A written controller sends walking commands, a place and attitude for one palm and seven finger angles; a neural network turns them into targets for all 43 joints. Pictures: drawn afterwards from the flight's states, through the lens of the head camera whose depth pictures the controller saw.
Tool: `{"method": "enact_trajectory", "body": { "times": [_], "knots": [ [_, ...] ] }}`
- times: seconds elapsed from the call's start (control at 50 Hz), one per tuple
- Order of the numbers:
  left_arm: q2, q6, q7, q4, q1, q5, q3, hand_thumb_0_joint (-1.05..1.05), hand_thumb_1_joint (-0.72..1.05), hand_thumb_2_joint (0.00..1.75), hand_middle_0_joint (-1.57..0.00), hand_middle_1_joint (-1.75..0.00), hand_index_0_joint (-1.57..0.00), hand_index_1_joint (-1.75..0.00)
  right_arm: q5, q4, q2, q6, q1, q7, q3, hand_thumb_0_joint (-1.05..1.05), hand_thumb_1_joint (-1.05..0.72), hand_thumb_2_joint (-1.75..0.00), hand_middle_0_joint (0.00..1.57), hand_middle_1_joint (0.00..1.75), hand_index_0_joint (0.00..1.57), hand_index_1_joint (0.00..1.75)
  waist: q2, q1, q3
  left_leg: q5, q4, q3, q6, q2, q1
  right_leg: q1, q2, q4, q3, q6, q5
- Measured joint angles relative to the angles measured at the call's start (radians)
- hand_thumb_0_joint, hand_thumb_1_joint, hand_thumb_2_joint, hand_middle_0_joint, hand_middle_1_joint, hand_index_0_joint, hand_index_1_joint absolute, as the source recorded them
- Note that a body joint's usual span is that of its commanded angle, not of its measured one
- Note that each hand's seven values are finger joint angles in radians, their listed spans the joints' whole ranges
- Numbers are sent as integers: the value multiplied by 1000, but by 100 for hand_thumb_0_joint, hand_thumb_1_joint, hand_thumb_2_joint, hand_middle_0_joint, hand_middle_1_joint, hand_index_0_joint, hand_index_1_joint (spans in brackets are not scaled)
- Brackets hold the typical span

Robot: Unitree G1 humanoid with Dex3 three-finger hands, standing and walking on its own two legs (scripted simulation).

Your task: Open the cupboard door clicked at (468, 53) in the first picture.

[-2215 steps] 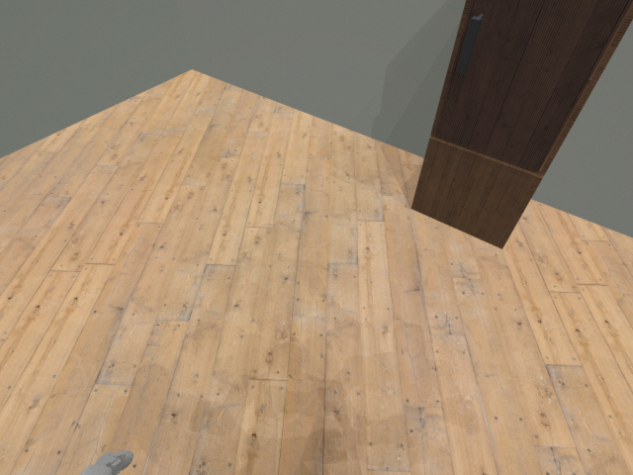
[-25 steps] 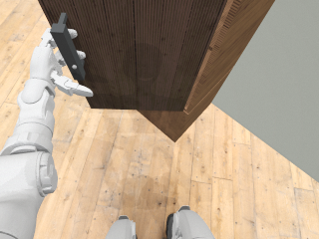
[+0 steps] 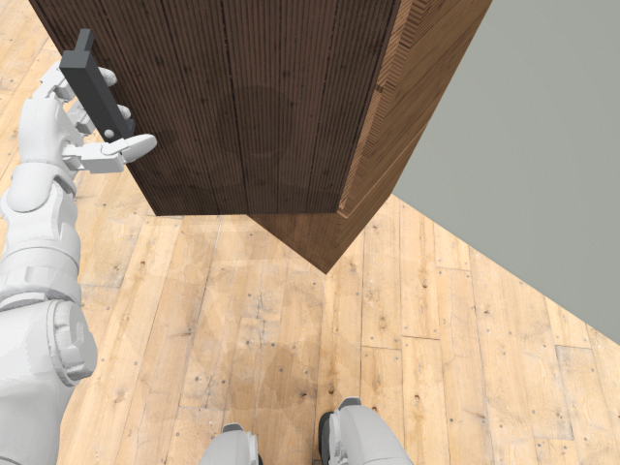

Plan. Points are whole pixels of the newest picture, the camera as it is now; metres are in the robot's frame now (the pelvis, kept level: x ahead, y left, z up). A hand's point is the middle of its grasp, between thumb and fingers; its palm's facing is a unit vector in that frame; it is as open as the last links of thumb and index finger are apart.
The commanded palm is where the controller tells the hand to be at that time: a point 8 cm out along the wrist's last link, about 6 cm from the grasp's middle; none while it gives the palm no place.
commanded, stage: close the thumb around the handle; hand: left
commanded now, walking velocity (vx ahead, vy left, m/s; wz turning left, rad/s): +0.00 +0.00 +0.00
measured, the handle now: (108, 100) +0.56 +0.22 +0.07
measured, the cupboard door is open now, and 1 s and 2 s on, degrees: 41 62 85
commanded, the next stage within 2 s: pull the door open along its arc in 0.34 s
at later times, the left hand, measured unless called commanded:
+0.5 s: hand (118, 134) +0.51 +0.20 +0.07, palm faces +0.02 -1.00 -0.01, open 6.2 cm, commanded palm +0.47 +0.24 +0.07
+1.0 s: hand (142, 218) +0.39 +0.16 +0.08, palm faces +0.16 -0.98 +0.08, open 6.6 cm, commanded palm +0.33 +0.20 +0.07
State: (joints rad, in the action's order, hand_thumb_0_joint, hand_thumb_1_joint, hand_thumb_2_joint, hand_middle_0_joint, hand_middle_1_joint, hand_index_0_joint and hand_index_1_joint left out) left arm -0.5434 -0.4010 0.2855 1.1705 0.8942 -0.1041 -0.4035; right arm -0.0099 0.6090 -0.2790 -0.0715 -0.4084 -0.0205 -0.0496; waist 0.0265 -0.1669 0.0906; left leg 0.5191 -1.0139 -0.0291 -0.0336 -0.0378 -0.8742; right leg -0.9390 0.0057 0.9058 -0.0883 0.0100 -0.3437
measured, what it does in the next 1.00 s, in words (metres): stands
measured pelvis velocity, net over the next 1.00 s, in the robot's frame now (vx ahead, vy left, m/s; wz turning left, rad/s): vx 0.02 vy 0.00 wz -0.01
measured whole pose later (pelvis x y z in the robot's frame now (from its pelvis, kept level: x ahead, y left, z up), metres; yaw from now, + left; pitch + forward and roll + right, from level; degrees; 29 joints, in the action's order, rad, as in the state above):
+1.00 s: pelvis +0.02 +0.00 +0.02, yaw -1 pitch +16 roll -2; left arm -0.12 -0.35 -0.03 0.42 0.21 -0.20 -0.17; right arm 0.00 0.54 -0.25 -0.04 -0.34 0.04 0.01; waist 0.04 -0.04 0.15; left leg 0.50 -0.88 -0.06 -0.04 -0.02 -0.66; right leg -0.76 0.01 0.82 -0.05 0.00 -0.35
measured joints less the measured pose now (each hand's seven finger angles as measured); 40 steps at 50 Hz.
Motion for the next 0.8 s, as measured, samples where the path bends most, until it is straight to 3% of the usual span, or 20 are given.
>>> {"method": "enact_trajectory", "body": {
  "times": [0.22, 0.58, 0.8],
  "knots": [
    [17, -1, -9, -8, 4, 7, -4, 1, 61, 77, -36, -132, -38, -132, -7, -3, -7, 2, 11, 2, 3, 1, -91, -90, 20, 30, 21, 30, 0, -3, 4, 3, -8, -5, -7, 3, -9, -9, 3, 6, 6, -6, 1],
    [57, -3, -45, -41, -35, -5, 0, 1, 67, 81, -32, -133, -32, -134, -7, -11, 12, -6, 3, 12, 1, 1, -91, -90, 20, 30, 21, 30, 6, 6, 12, 3, 2, -15, -7, 4, 9, 1, 1, 2, 17, -9, 0],
    [160, 13, -48, -290, -296, -77, 48, 1, 68, 74, -30, -132, -30, -133, 17, -42, 10, -21, -6, 28, 28, 1, -91, -90, 20, 30, 21, 30, 9, 48, 43, -2, 68, -37, -6, 0, 103, 78, -8, -44, 38, -9, 2]
  ]
}}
